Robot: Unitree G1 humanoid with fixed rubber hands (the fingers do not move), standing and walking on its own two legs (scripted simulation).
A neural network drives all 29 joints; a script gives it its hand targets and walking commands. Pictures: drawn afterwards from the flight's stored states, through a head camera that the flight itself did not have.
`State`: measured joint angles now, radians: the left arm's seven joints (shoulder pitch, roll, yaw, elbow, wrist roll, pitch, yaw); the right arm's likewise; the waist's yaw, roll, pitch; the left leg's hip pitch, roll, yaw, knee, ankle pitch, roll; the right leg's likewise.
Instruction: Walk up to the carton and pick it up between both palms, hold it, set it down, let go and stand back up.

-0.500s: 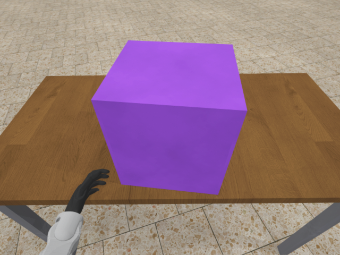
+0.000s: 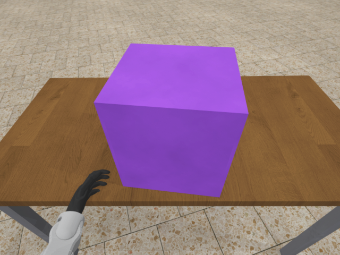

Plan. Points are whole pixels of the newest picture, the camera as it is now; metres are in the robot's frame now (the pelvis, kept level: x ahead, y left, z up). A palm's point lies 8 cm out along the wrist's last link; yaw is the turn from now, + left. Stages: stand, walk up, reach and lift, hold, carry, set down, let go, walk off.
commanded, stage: stand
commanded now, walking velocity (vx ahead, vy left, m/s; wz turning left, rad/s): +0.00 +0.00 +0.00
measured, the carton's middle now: (175, 120) +0.44 +0.01 +0.11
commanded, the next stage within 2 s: none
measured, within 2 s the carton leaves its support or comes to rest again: neither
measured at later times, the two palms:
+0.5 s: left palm (79, 201) +0.26 +0.24 +0.02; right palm out of the picture +0.11 -0.30 -0.10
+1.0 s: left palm (78, 200) +0.26 +0.24 +0.02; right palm out of the picture +0.10 -0.30 -0.10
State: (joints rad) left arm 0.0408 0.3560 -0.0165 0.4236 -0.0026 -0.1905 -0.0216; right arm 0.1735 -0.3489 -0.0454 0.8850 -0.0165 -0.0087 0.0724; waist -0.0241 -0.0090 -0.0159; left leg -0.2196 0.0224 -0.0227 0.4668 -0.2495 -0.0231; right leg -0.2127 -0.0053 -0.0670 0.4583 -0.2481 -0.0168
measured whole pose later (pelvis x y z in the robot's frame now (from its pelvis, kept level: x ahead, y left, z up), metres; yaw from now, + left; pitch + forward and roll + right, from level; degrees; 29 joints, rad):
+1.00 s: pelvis +0.00 +0.00 +0.00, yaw +0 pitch +0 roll +0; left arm 0.00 0.36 0.00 0.48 -0.01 -0.18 -0.02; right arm 0.16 -0.36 -0.04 0.93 -0.01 0.00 0.06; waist -0.02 0.00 0.00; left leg -0.18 0.03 -0.02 0.42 -0.23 -0.03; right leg -0.18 0.00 -0.06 0.41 -0.22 -0.02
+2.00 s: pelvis +0.01 +0.00 +0.00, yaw +0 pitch +0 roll +0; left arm -0.03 0.37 0.00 0.51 -0.01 -0.18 -0.02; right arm 0.13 -0.35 -0.04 0.96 -0.02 0.00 0.06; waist -0.01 0.00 -0.01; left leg -0.18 0.03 -0.03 0.40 -0.22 -0.03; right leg -0.17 0.00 -0.06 0.38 -0.22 -0.02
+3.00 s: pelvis +0.01 +0.01 +0.01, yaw +0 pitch +0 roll +0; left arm -0.04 0.37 -0.01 0.52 -0.01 -0.18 -0.02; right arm 0.12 -0.35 -0.04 0.97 -0.01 0.00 0.06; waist -0.01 -0.01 -0.01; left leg -0.17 0.02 -0.03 0.39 -0.22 -0.02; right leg -0.15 -0.01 -0.05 0.36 -0.22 0.00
